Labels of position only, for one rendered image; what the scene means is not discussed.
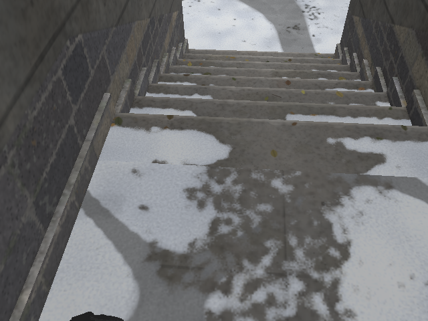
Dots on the stairs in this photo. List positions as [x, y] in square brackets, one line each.
[267, 85]

